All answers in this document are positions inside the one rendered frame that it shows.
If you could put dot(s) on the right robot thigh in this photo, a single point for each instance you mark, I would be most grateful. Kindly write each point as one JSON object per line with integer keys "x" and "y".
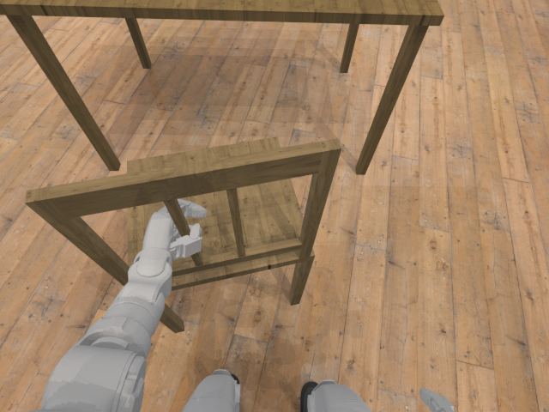
{"x": 335, "y": 398}

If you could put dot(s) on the table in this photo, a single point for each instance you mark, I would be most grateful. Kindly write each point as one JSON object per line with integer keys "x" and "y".
{"x": 418, "y": 14}

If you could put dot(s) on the robot left hand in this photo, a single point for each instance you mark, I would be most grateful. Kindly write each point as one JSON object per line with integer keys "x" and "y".
{"x": 161, "y": 231}

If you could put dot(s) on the chair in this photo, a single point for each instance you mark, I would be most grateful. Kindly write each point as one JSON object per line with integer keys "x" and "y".
{"x": 254, "y": 222}

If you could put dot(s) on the robot left forearm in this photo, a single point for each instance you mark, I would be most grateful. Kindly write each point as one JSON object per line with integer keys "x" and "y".
{"x": 133, "y": 316}

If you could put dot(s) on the robot right hand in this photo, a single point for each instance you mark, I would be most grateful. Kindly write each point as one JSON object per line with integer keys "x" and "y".
{"x": 435, "y": 402}

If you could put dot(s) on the robot left upper arm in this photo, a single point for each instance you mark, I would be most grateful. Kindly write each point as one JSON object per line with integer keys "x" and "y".
{"x": 95, "y": 379}

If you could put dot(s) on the robot left shin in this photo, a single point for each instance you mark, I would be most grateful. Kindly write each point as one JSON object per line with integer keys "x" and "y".
{"x": 221, "y": 371}

